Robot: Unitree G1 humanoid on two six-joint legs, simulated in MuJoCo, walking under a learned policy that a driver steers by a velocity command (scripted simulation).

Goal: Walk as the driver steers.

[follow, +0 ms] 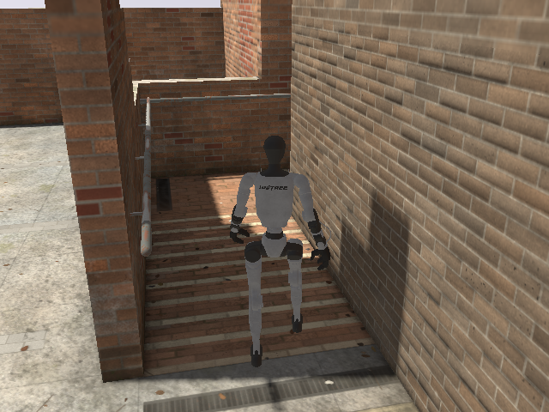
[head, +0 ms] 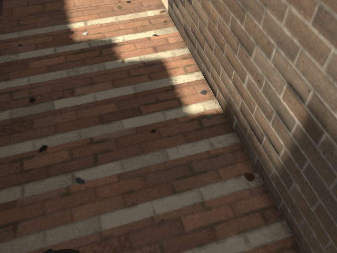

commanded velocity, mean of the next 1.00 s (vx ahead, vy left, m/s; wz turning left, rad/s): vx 0.33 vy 0.00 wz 0.43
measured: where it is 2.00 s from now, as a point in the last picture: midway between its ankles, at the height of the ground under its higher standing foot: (96, 160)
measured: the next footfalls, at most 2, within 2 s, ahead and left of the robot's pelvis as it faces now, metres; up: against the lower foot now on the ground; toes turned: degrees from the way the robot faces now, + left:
right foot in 0.06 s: +0.22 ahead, -0.13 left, +0.00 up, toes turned +0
left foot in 0.54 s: +0.32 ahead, +0.13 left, +0.00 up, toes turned +18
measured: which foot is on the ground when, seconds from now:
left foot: down 0.00-0.08, up 0.10-0.52, down 0.54-1.00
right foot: up 0.00-0.04, down 0.06-0.54, up 0.56-1.00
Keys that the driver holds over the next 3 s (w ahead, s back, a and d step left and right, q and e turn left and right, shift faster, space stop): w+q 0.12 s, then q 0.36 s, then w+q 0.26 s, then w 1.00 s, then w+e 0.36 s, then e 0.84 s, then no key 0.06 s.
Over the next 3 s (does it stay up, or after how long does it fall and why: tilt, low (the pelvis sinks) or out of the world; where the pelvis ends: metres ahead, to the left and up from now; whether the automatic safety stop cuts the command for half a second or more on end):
stays up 1.18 0.34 -0.01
